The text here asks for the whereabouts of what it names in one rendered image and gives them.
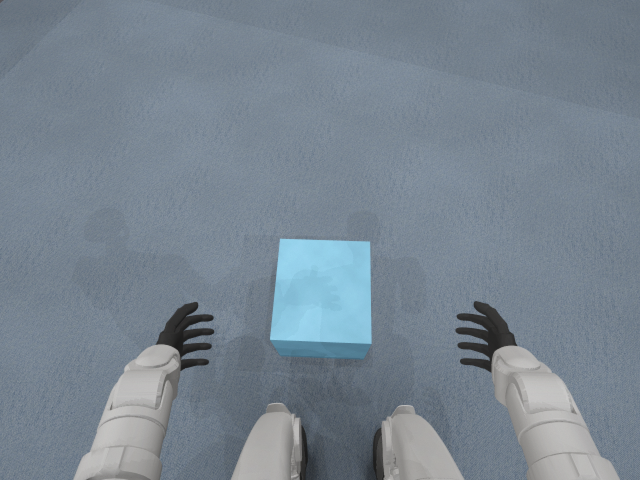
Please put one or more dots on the right robot thigh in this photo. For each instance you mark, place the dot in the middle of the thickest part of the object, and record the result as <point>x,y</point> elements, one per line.
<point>411,444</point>

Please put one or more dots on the robot right forearm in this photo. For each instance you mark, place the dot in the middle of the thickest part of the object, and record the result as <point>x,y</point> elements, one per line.
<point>554,437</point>

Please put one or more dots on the robot thigh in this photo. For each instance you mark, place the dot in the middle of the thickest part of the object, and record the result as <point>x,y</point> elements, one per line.
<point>411,444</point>
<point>274,443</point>

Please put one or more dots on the robot right hand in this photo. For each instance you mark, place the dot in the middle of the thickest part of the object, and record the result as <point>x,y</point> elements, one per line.
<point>497,334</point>

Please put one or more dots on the carton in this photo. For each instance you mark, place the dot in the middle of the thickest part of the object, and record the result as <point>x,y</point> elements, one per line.
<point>322,300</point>

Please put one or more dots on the robot left hand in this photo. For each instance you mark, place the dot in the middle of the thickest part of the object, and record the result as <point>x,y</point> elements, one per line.
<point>175,334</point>

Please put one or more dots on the left robot thigh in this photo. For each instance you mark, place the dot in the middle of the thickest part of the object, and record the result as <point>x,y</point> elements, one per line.
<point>274,443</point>

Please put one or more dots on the robot left forearm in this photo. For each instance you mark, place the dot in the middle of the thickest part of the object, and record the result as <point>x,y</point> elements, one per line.
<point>131,431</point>

